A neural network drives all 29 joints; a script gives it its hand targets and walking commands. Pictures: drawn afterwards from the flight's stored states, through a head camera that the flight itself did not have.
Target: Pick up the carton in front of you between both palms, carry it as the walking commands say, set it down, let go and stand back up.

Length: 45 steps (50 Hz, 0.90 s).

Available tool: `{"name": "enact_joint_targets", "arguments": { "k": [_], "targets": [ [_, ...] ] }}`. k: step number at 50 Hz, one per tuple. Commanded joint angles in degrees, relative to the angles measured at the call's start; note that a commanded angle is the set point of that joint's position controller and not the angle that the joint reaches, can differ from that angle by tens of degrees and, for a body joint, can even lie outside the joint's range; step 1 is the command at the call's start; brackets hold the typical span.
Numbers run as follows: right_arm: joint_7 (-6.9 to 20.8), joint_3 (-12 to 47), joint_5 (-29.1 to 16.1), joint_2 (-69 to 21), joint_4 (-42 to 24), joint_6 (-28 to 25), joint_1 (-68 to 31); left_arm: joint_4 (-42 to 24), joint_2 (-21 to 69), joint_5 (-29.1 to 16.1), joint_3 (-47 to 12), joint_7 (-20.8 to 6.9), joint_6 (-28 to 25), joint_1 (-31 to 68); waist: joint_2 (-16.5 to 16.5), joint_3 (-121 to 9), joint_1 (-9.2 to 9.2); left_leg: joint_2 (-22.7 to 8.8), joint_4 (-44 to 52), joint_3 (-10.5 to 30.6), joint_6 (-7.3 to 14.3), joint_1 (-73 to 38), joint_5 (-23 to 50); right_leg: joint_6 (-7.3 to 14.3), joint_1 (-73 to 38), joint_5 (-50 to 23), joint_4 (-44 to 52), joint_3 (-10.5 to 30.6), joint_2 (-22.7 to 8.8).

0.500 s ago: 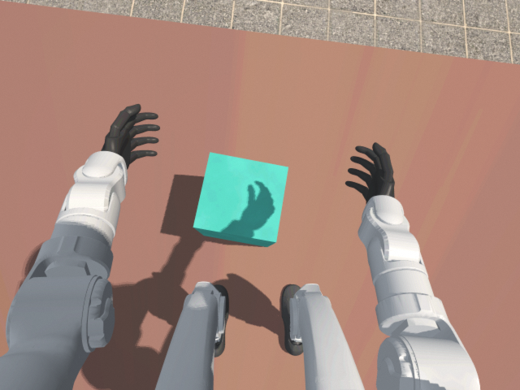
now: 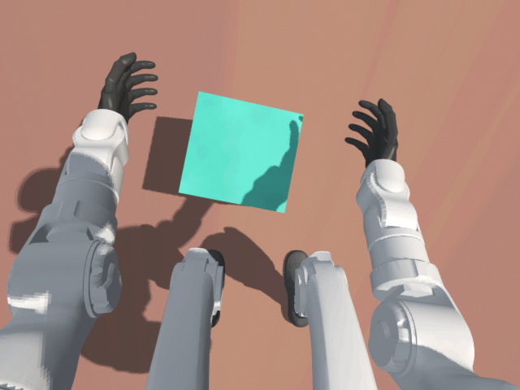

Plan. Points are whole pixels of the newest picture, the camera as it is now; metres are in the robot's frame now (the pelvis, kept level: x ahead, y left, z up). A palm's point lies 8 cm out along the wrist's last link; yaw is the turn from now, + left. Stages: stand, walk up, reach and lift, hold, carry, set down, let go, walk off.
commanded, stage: reach and lift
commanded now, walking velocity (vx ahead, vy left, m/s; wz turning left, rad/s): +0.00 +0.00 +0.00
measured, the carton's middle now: (240, 159) +0.45 +0.05 -0.44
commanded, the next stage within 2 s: none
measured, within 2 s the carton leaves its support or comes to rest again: leaves its support in 1.38 s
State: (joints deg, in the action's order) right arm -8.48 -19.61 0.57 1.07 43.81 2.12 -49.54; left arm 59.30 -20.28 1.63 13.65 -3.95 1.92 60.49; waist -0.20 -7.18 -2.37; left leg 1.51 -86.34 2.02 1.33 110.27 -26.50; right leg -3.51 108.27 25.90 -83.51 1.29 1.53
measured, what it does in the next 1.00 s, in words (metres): lowers itself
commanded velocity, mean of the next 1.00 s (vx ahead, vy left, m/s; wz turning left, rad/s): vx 0.00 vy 0.00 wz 0.00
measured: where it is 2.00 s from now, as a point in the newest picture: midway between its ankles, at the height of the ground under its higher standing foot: (255, 302)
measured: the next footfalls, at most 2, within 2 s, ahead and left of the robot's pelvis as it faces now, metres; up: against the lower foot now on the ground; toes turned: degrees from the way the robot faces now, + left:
none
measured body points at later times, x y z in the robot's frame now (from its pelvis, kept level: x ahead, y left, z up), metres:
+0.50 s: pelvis -0.05 -0.01 -0.17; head +0.30 +0.03 +0.09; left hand +0.48 +0.22 -0.36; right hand +0.46 -0.16 -0.35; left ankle +0.07 +0.10 -0.53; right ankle +0.08 -0.14 -0.53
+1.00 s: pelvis -0.05 -0.01 -0.18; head +0.30 +0.04 +0.09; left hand +0.48 +0.20 -0.37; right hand +0.46 -0.14 -0.36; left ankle +0.07 +0.10 -0.53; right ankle +0.08 -0.14 -0.53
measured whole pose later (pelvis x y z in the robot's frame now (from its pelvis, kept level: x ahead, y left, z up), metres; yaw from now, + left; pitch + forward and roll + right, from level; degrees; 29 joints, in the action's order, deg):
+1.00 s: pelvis -0.05 -0.01 -0.18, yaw -2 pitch +38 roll -4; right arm -11.5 -7.2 -15.3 8.2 62.0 -0.9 -71.9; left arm 69.8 -25.8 -11.0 -3.7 0.2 -0.6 78.0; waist -5.4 14.0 -1.1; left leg -0.3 -124.3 2.2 1.0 131.5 -31.3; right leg -5.5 129.9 30.1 -121.2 1.2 6.0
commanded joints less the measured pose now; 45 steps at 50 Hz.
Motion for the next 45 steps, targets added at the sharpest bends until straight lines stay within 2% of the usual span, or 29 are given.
{"name": "enact_joint_targets", "arguments": {
  "k": [1,5,9,14,17,20,24,30,35,37,42,45],
  "targets": [
    [-1.1,3.1,-3.1,4.7,-6.1,-1.5,-7.2,-7.4,-8.3,-3.3,-1.8,1.1,-1.7,11.6,6.3,-54.1,1.62,0.6,-1.8,2.0,-1.8,-38.2,32.8,-1.7,-14.5,-20.8,-4.5,-4.4,3.8],
    [-2.9,6.4,-6.8,6.9,-8.4,-1.1,-10.9,-9.9,-11.5,-7.3,-4.8,1.7,-1.6,15.2,6.2,-59.0,2.01,0.5,-7.8,0.3,-2.2,-34.4,27.7,-1.7,-16.6,-19.7,-11.1,-5.2,3.9],
    [-4.3,7.8,-8.9,7.9,-9.2,0.2,-16.0,-10.0,-14.3,-9.9,-6.7,1.9,-0.8,20.3,6.3,-58.5,2.09,-0.1,-12.1,-1.2,-2.3,-28.8,18.3,-1.3,-17.4,-14.0,-16.0,-5.9,3.6],
    [-5.1,7.7,-9.8,8.8,-4.7,1.9,-22.8,-4.0,-16.1,-11.1,-8.6,1.7,0.5,26.2,5.9,-49.9,1.90,-1.5,-15.4,-1.6,-1.6,-19.3,4.5,-0.9,-15.6,-4.3,-20.5,-5.9,2.9],
    [-5.0,7.2,-9.8,9.4,-0.2,1.8,-26.5,0.8,-16.3,-11.7,-9.8,1.8,0.3,29.0,5.1,-44.2,1.72,-2.5,-17.4,-1.0,-1.2,-14.1,0.0,-0.8,-14.0,-1.4,-23.1,-5.6,2.5],
    [-4.6,7.3,-10.3,9.9,4.5,0.8,-29.1,4.6,-16.5,-12.2,-10.9,2.1,-0.5,31.3,4.2,-40.6,1.81,-3.1,-19.8,-0.2,-0.9,-11.1,-0.5,-0.7,-12.8,-1.5,-25.9,-5.2,2.4],
    [-3.1,9.5,-13.6,9.1,12.3,-0.6,-30.0,6.9,-16.5,-12.5,-12.5,2.8,-2.1,32.4,4.2,-38.0,3.17,-3.6,-22.8,0.6,-0.8,-10.8,2.7,-0.9,-9.9,-4.1,-29.2,-4.7,2.6],
    [-2.4,13.9,-19.7,7.4,13.6,-3.0,-28.3,3.4,-16.6,-12.7,-13.5,4.4,-4.2,31.9,6.7,-42.7,6.00,-3.6,-26.0,1.0,-1.0,-18.8,12.3,-1.5,-6.5,-9.8,-32.8,-5.3,3.7],
    [-2.8,16.3,-22.0,4.9,9.8,-3.8,-25.2,-2.5,-15.1,-12.0,-12.6,4.6,-4.3,29.2,8.6,-46.0,8.16,-3.0,-26.5,0.9,-1.0,-25.3,17.9,-2.0,-3.4,-12.2,-33.4,-6.2,4.8],
    [-3.1,15.7,-21.3,5.9,9.6,-3.8,-24.8,-2.0,-13.7,-11.8,-12.9,4.6,-3.8,28.4,8.5,-43.7,7.36,-3.0,-26.4,1.3,-1.0,-25.1,17.0,-2.0,-1.3,-10.7,-33.4,-6.4,4.8],
    [-3.2,12.9,-17.8,7.5,12.5,-3.6,-24.1,2.2,-11.1,-12.4,-14.9,4.2,-3.1,28.5,6.0,-35.8,3.58,-3.2,-25.5,2.0,-0.8,-18.3,11.0,-1.9,0.9,-6.6,-32.6,-6.4,4.5],
    [-3.2,11.6,-16.2,7.6,13.9,-3.7,-24.7,4.6,-10.2,-12.6,-15.7,4.1,-3.1,29.3,5.8,-34.2,2.68,-3.1,-24.9,2.0,-1.0,-15.8,9.3,-1.7,0.9,-5.9,-32.1,-6.2,4.5]
  ]
}}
